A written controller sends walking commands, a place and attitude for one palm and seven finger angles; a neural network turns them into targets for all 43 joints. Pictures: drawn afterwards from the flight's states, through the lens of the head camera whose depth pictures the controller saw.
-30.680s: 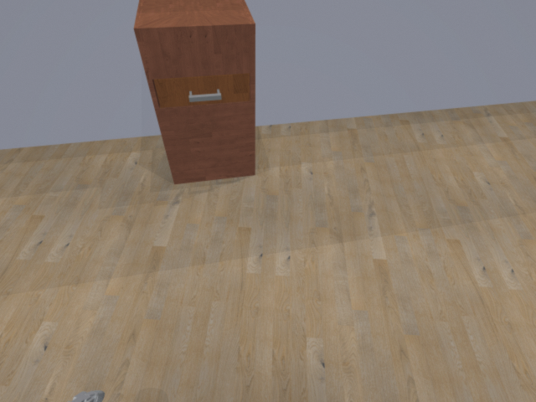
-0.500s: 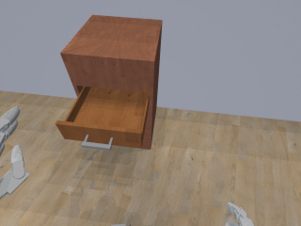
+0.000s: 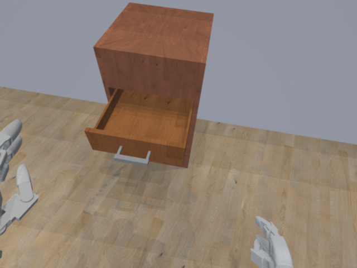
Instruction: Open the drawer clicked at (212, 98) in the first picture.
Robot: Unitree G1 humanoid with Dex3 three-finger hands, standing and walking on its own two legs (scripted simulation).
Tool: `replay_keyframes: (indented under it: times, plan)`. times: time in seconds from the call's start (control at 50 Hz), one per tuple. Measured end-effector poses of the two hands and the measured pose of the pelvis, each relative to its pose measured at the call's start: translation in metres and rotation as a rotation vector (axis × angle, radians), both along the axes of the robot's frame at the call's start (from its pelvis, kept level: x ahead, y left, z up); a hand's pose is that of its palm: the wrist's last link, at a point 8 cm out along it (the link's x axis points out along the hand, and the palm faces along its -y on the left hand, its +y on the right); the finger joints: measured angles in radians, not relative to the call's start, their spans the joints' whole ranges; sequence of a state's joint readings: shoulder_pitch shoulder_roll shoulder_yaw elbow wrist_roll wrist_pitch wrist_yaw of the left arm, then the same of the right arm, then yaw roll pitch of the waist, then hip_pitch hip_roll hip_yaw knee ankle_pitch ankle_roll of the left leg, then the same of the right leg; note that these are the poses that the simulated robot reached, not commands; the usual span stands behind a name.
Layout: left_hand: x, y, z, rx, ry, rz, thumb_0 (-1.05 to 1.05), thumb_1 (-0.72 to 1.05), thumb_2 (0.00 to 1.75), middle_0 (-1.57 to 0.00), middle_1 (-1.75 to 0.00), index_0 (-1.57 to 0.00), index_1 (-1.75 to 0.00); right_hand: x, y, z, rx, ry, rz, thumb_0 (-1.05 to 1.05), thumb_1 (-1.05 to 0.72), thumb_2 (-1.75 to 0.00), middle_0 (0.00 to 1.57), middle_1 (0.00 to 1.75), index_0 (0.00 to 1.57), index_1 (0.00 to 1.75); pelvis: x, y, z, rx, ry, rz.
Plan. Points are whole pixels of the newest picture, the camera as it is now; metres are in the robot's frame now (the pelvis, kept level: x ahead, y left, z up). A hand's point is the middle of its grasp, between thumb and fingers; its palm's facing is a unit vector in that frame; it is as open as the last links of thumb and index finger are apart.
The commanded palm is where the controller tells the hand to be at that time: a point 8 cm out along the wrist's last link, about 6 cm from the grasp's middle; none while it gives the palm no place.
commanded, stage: stop stepping back and stand still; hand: left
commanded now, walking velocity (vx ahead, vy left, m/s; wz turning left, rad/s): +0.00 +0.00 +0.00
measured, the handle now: (133, 155) +0.53 +0.19 -0.25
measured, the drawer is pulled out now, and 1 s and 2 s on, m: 0.26 0.26 0.26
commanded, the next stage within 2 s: let the arm hang, fingers relaxed in 0.40 s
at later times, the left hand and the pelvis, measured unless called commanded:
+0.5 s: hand (25, 195) +0.20 +0.25 +0.15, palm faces +0.28 -0.84 -0.47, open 7.4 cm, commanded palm none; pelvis +0.00 +0.02 +0.00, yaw +0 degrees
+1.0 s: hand out of the picture -0.05 +0.20 -0.17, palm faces +0.02 -0.98 -0.19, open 7.1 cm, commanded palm none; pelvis +0.00 +0.01 +0.00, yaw +0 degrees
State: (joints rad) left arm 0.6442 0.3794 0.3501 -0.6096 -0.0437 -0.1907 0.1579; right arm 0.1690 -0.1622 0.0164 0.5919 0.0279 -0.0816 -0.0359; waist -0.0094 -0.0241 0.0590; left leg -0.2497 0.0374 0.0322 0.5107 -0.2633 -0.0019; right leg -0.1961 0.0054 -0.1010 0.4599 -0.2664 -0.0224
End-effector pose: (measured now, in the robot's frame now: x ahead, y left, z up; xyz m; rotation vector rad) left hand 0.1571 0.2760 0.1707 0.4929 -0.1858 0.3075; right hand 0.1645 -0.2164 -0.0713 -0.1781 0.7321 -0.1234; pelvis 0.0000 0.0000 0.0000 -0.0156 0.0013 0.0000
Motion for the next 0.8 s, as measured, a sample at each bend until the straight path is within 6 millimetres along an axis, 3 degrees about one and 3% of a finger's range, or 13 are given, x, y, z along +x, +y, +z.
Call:
replay_keyframes:
  times: [0.16,0.5,0.54,0.58,0.62,0.66,0.7,0.76,0.8]
  plan:
    - [0.004,0.011,-0.001,0.002,0.028,-0.026,0.01,0.89,0.90,-0.21,-0.30,-0.21,-0.30,-0.008,0.012,0.000,-0.014,0.039,0.000,0.01,-0.91,-0.90,0.20,0.30,0.21,0.30,-0.001,0.011,0.003,-0.004,0.010,-0.001]
    - [0.006,0.018,-0.003,0.012,0.070,-0.024,0.01,0.89,0.90,-0.21,-0.30,-0.21,-0.30,-0.010,0.009,-0.003,-0.027,0.062,-0.030,0.01,-0.91,-0.90,0.20,0.30,0.20,0.29,0.001,0.020,0.004,-0.004,0.016,-0.006]
    - [0.013,0.021,-0.030,0.024,0.147,-0.031,0.01,0.90,0.90,-0.21,-0.30,-0.21,-0.30,-0.008,0.007,-0.012,-0.014,0.063,0.011,0.01,-0.91,-0.90,0.20,0.30,0.20,0.29,0.000,0.021,0.001,-0.003,0.034,0.005]
    - [0.020,0.030,-0.089,-0.051,0.354,0.016,0.00,0.90,0.90,-0.21,-0.30,-0.21,-0.30,-0.010,0.002,-0.027,-0.007,0.111,0.034,0.01,-0.91,-0.90,0.20,0.30,0.20,0.29,-0.002,0.024,-0.003,0.002,0.041,0.009]
    - [0.014,0.031,-0.157,-0.160,0.612,0.084,0.00,0.90,0.90,-0.20,-0.30,-0.20,-0.30,-0.017,-0.001,-0.040,-0.002,0.166,0.029,0.01,-0.91,-0.90,0.20,0.30,0.20,0.29,-0.003,0.024,-0.006,0.004,0.035,0.009]
    - [-0.006,0.021,-0.219,-0.258,0.866,0.125,0.00,0.91,0.90,-0.20,-0.30,-0.20,-0.30,-0.030,-0.003,-0.046,0.000,0.213,0.007,0.01,-0.91,-0.90,0.20,0.30,0.20,0.29,-0.003,0.023,-0.007,0.009,0.021,0.004]
    - [-0.037,0.002,-0.266,-0.338,1.087,0.133,0.00,0.91,0.90,-0.20,-0.30,-0.20,-0.30,-0.047,-0.005,-0.049,-0.005,0.266,-0.022,0.01,-0.91,-0.90,0.20,0.30,0.20,0.29,-0.003,0.022,-0.007,0.015,0.004,-0.001]
    - [-0.087,-0.033,-0.307,-0.443,1.333,0.119,0.01,0.92,0.90,-0.20,-0.30,-0.20,-0.30,-0.080,-0.007,-0.051,-0.020,0.372,-0.057,0.01,-0.91,-0.90,0.20,0.30,0.20,0.29,-0.003,0.019,-0.005,0.014,-0.016,-0.006]
    - [-0.114,-0.037,-0.317,-0.492,1.396,0.183,0.00,0.97,0.90,-0.21,-0.30,-0.20,-0.30,-0.104,-0.007,-0.053,-0.030,0.461,-0.068,0.01,-0.91,-0.90,0.20,0.30,0.20,0.29,-0.004,0.016,-0.002,0.009,-0.020,-0.001]
